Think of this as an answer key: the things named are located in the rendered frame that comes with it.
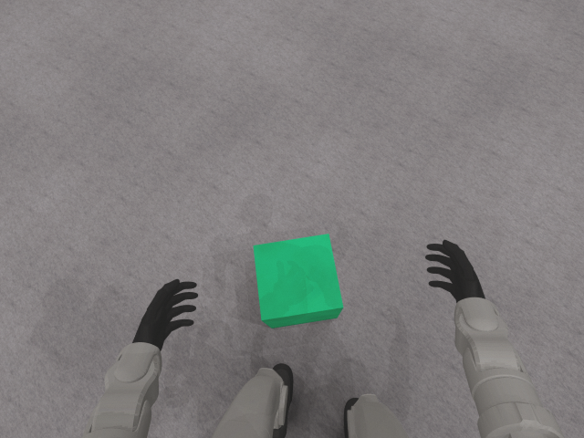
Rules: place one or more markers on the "robot left hand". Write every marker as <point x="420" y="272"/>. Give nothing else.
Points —
<point x="155" y="325"/>

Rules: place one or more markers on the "robot left forearm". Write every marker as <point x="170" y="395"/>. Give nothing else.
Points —
<point x="131" y="388"/>

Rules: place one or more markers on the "robot left thigh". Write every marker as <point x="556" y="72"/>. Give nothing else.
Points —
<point x="259" y="406"/>

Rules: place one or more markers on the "robot right shin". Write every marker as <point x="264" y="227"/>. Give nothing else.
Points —
<point x="367" y="398"/>

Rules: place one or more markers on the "carton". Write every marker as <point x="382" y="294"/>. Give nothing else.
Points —
<point x="297" y="281"/>

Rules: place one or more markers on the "robot right hand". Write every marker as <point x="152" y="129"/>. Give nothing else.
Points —
<point x="465" y="282"/>

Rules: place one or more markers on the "robot right forearm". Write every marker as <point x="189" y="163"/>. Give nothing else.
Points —
<point x="505" y="396"/>

